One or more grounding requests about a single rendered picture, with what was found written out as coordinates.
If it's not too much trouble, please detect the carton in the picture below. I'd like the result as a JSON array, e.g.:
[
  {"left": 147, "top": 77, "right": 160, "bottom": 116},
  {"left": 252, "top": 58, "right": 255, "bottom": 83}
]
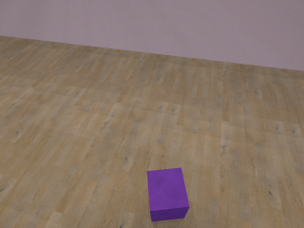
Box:
[{"left": 146, "top": 167, "right": 190, "bottom": 222}]

